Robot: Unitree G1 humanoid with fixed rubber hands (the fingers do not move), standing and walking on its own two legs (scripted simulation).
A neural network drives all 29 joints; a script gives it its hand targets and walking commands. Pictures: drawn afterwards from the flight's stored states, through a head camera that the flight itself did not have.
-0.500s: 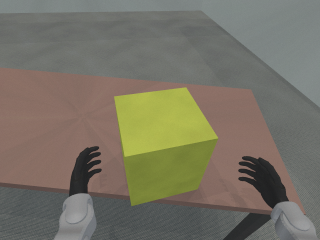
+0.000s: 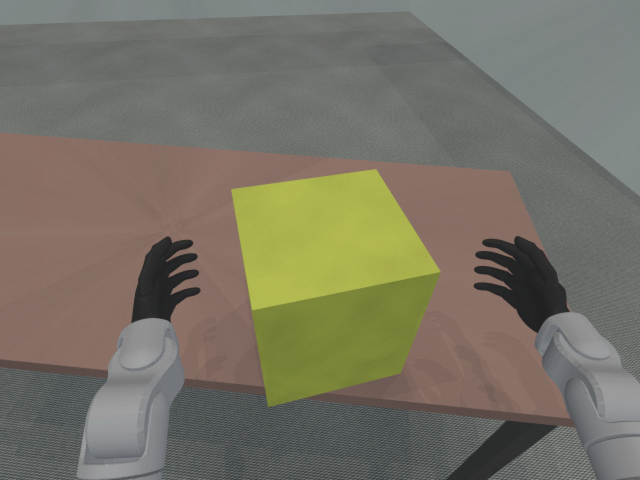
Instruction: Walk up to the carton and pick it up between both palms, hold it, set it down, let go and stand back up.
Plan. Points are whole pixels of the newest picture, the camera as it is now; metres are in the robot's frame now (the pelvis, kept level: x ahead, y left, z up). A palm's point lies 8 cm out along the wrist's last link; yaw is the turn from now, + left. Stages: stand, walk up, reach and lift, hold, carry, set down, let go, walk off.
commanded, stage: reach and lift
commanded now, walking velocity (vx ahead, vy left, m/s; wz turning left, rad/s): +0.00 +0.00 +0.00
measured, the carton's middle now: (322, 288) +0.38 +0.03 +0.02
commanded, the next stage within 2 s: none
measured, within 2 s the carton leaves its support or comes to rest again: neither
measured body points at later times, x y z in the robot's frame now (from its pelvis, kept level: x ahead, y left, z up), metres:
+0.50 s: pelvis +0.00 -0.01 +0.00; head +0.00 -0.01 +0.45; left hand +0.32 +0.22 +0.16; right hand +0.41 -0.20 +0.15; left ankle -0.03 +0.14 -0.75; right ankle +0.02 -0.09 -0.75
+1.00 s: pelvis +0.00 +0.00 +0.00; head +0.02 +0.00 +0.45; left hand +0.35 +0.23 +0.19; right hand +0.46 -0.18 +0.19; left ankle -0.03 +0.14 -0.75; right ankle +0.02 -0.09 -0.75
